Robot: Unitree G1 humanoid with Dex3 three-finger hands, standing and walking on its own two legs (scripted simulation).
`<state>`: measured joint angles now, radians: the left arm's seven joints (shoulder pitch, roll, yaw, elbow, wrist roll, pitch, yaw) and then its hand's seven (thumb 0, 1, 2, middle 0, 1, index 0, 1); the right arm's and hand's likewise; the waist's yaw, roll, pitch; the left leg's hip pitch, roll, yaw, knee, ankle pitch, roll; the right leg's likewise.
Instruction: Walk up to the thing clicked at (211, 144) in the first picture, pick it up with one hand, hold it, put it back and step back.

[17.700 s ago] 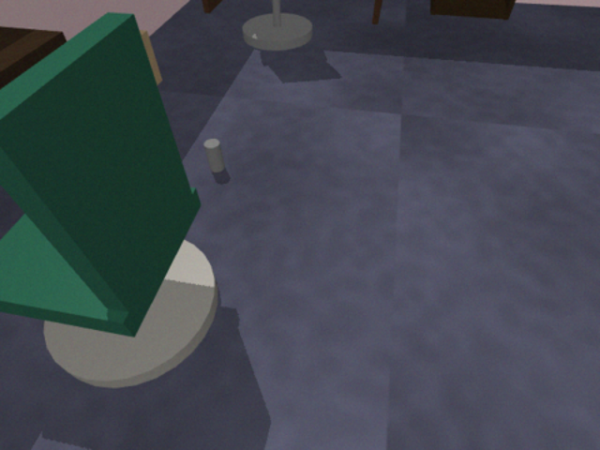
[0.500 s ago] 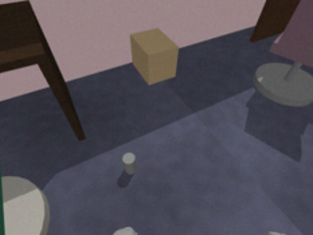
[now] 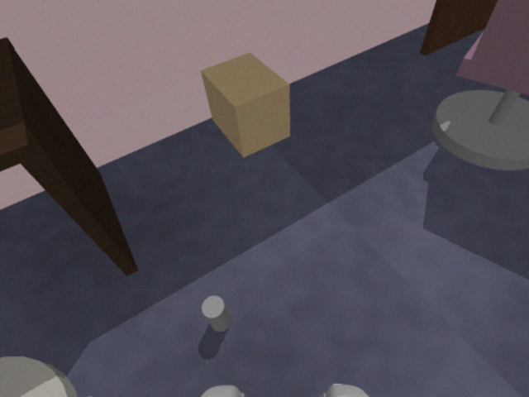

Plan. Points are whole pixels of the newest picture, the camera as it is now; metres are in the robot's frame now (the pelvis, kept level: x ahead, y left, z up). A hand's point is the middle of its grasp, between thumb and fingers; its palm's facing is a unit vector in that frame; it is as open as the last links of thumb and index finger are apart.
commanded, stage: walk up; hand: left
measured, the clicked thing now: (217, 314) +0.47 +0.23 -0.68
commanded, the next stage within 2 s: stand in 1.42 s
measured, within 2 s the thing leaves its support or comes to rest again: neither
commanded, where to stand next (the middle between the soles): +0.13 +0.02 m, yaw +0 degrees
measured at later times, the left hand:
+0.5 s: hand out of the picture +0.11 +0.29 -0.15, palm faces +0.00 -0.94 -0.35, open 7.4 cm
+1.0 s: hand out of the picture +0.12 +0.29 -0.13, palm faces +0.02 -0.93 -0.36, open 7.4 cm
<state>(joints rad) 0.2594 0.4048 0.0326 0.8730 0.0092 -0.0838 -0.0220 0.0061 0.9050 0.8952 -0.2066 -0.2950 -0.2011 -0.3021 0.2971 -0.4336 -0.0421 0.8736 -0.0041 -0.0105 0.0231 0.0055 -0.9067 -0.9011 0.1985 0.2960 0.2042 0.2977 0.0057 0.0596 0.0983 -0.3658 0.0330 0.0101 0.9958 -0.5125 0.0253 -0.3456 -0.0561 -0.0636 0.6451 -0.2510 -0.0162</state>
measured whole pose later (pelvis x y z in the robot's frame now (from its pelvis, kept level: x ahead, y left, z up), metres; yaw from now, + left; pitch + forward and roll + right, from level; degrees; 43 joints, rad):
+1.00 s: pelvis +0.05 +0.03 +0.02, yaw +1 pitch -3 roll +0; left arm 0.07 0.36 0.00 1.18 0.01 -0.02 -0.01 0.01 0.91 0.90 -0.21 -0.29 -0.20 -0.30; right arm 0.05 -0.36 -0.01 1.17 0.00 0.00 0.03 0.00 -0.91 -0.90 0.20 0.30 0.21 0.30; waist 0.01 0.02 0.06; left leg -0.17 0.02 0.02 0.36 -0.14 -0.01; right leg -0.12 -0.07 -0.06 0.35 -0.17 0.04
